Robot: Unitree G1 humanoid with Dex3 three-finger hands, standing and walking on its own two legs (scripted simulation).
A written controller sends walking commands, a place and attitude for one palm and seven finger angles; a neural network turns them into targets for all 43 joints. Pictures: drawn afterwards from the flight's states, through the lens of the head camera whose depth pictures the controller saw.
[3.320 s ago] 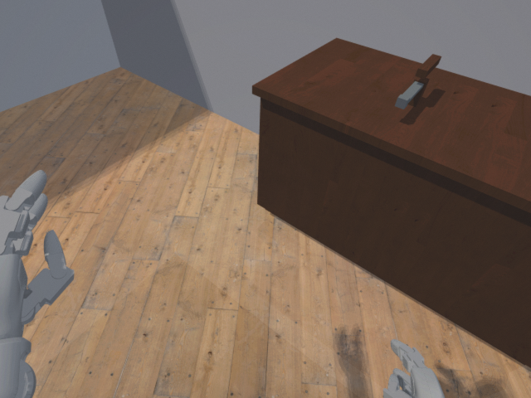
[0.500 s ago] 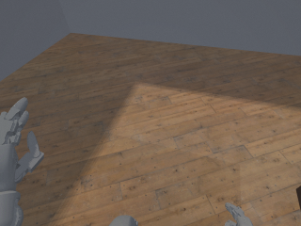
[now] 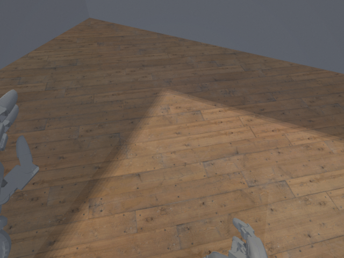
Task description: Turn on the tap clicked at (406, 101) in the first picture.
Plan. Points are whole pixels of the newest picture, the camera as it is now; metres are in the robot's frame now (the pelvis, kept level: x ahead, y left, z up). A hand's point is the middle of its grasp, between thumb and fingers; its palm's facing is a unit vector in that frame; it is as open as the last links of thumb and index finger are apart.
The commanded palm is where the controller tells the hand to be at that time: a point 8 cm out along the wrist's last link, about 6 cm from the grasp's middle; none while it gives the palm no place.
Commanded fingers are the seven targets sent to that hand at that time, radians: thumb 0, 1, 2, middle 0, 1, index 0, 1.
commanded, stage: walk to a spot facing it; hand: left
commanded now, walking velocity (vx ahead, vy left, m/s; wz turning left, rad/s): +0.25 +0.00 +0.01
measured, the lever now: out of the picture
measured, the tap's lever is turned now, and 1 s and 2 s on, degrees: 0 0 0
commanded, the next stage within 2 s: turn to face it in 0.02 s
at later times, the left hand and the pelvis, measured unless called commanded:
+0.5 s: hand (91, 111) +0.35 +0.20 +0.18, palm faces +0.34 -0.85 -0.40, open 7.4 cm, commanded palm +0.30 +0.23 +0.17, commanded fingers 0.00 0.90 0.90 -0.20 -0.30 -0.20 -0.30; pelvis +0.10 -0.02 -0.01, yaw -8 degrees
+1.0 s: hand (168, 104) +0.39 +0.05 +0.17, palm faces -0.02 -0.84 -0.54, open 7.4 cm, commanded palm +0.36 +0.11 +0.17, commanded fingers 0.00 0.90 0.90 -0.20 -0.30 -0.20 -0.30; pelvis +0.09 -0.07 -0.01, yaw -26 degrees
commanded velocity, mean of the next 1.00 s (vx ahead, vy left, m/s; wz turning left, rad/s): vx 0.02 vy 0.00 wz -0.53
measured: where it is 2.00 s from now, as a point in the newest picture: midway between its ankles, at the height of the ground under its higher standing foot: outside the picture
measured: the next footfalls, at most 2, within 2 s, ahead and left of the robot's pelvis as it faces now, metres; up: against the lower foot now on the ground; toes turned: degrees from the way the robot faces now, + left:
right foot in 0.12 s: +0.13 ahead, -0.13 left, +0.00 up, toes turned -9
left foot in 0.40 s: +0.17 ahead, +0.11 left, +0.00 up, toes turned +3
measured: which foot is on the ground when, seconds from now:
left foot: down 0.00-0.12, up 0.14-0.38, down 0.40-0.72, up 0.74-1.00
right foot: up 0.00-0.10, down 0.12-0.42, up 0.44-0.68, down 0.70-1.00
